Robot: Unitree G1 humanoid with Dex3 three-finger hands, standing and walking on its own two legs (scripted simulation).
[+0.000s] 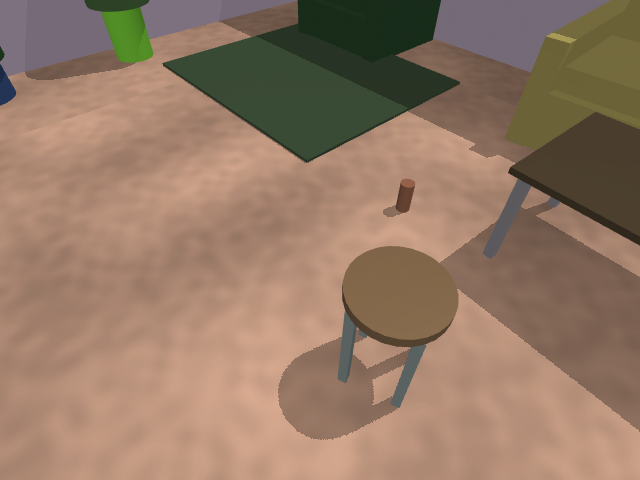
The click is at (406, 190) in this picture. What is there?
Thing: squat round
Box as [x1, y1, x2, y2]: [396, 179, 414, 212]
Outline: 410,179 403,179 400,184 396,209 402,212 408,210 414,187 414,182
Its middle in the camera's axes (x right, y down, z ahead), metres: +0.39 -0.22 +1.82
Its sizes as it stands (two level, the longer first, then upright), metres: 0.065 0.065 0.152
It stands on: the floor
